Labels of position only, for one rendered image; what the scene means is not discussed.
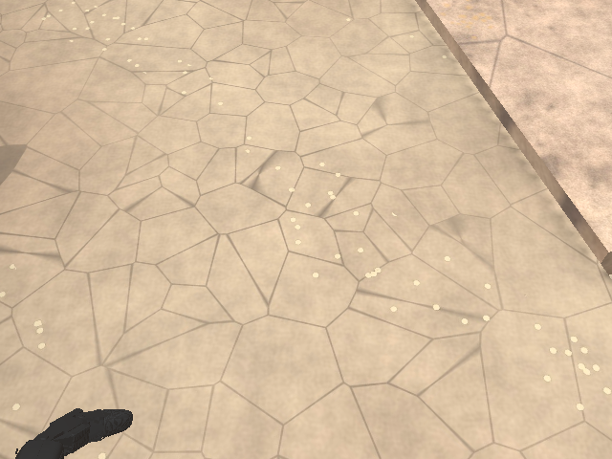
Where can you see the left robot hand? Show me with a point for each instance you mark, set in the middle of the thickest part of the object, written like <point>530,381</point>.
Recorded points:
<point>73,431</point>

